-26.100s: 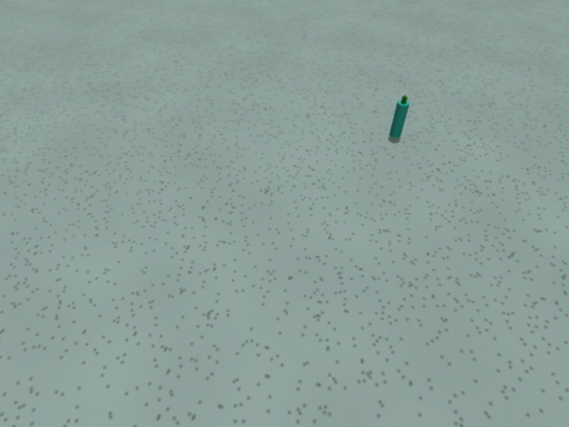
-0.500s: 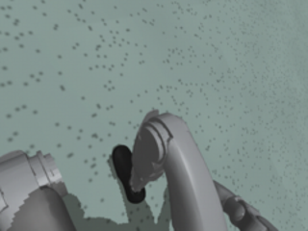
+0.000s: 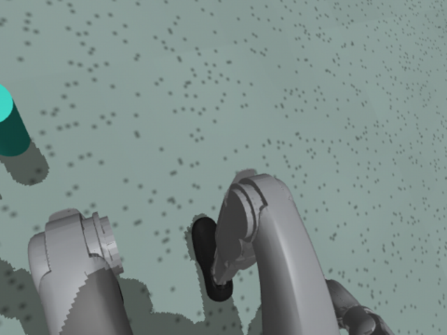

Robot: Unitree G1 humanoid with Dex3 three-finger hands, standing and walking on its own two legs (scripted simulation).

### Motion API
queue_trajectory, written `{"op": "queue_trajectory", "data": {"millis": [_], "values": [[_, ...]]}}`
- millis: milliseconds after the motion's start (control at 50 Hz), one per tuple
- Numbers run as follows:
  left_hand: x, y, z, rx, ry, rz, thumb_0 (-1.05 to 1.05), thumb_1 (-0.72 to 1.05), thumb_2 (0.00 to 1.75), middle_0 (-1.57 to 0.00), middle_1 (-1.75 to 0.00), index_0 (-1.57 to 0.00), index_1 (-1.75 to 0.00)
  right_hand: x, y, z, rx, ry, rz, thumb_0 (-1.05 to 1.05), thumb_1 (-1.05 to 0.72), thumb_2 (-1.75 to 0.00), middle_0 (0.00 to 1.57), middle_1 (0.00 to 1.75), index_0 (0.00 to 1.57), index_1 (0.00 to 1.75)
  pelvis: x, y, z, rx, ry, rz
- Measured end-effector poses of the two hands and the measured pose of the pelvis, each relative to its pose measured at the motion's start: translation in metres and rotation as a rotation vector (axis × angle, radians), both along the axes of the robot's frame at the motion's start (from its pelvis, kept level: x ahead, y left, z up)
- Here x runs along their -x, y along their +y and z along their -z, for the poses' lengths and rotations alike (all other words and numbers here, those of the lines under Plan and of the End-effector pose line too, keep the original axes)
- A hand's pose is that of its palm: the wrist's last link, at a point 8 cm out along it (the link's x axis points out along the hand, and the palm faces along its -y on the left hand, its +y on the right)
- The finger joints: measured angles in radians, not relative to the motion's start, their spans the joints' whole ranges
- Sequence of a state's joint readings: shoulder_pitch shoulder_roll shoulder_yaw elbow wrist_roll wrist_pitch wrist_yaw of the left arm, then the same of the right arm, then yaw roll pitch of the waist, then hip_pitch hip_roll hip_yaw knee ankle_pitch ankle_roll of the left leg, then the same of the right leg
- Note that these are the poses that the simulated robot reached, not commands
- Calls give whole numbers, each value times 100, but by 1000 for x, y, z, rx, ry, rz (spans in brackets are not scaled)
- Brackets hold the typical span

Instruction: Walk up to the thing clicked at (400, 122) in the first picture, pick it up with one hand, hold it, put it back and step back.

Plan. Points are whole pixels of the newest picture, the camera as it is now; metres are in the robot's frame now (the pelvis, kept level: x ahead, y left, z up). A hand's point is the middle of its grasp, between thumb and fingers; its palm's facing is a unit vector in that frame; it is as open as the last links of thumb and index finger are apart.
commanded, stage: home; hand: left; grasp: from the side
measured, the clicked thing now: out of the picture +0.48 +0.28 -0.19
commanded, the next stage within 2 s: none
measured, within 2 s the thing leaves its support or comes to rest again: rests again in 0.22 s
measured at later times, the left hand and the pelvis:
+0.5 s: hand out of the picture +0.34 +0.38 +0.03, palm faces +0.27 -0.81 -0.52, open 16.9 cm; pelvis +0.01 -0.01 +0.12, yaw +7 degrees
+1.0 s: hand out of the picture +0.28 +0.27 +0.24, palm faces +0.31 -0.87 -0.38, open 17.3 cm; pelvis +0.08 -0.01 +0.33, yaw +11 degrees
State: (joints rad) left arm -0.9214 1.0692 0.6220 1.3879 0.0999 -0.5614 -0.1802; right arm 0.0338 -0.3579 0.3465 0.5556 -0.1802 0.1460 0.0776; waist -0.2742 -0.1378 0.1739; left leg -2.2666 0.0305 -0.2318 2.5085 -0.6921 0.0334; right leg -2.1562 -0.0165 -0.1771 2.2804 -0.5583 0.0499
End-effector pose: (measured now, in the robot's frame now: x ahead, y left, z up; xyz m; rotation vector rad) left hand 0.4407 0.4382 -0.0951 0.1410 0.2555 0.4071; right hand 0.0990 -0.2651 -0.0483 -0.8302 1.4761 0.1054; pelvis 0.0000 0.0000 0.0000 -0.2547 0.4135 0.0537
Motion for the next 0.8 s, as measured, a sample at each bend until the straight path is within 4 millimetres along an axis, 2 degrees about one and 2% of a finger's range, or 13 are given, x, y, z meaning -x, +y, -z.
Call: {"op": "queue_trajectory", "data": {"millis": [80,220,300,400,480,580,700,800], "values": [[10,14,-16,-35,69,-49,-2,-56,9,-8,-8,-8,-9,-2,0,-1,-18,-15,54,0,-92,-91,20,30,20,30,-1,-2,-5,-19,27,-12],[38,41,-78,-154,130,-138,-2,-47,13,-9,-9,-8,-10,-8,0,-2,-67,-69,148,0,-91,-91,20,30,20,30,-4,-2,-21,-45,85,-29],[63,35,-105,-216,215,-114,-1,-45,13,-8,-9,-8,-9,-16,2,-3,-125,-95,198,0,-90,-90,20,30,20,30,-5,-1,-38,-67,123,-40],[100,8,-132,-250,317,-67,-1,-45,12,-8,-8,-8,-9,-37,10,-15,-202,-152,245,1,-90,-90,20,30,20,30,-4,-2,-70,-98,153,-48],[128,-20,-157,-245,372,-40,-1,-45,12,-8,-8,-8,-8,-64,21,-42,-255,-223,252,1,-90,-90,20,30,20,30,-7,-6,-106,-118,168,-54],[153,-50,-199,-214,419,-43,-1,-45,12,-8,-8,-8,-8,-103,32,-90,-302,-333,227,1,-90,-90,20,30,20,30,-17,-11,-157,-142,167,-66],[167,-70,-253,-170,462,-91,-1,-48,10,-8,-7,-8,-8,-145,35,-154,-332,-473,203,1,-90,-90,20,30,20,30,-36,-15,-214,-165,136,-83],[172,-90,-293,-116,489,-109,-1,-51,8,-7,-6,-7,-7,-165,33,-206,-338,-556,197,1,-90,-90,20,30,20,30,-51,-16,-257,-179,91,-95]]}}
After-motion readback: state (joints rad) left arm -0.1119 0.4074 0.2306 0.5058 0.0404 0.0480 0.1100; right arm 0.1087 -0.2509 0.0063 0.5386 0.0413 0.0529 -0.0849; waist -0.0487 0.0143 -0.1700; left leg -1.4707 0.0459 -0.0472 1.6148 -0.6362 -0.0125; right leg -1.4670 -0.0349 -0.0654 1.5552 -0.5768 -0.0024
